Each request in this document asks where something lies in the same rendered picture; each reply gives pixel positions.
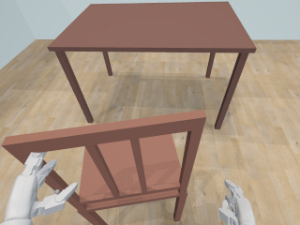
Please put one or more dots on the robot right hand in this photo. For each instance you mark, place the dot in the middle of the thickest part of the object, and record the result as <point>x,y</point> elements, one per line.
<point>242,213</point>

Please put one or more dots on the chair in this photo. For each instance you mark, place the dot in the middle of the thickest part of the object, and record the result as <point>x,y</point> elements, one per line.
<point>124,162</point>

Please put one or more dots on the table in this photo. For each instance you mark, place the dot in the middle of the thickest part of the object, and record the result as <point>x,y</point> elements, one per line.
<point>172,27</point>

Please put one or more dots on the robot left hand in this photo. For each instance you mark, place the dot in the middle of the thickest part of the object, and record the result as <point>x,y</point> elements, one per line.
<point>21,201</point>

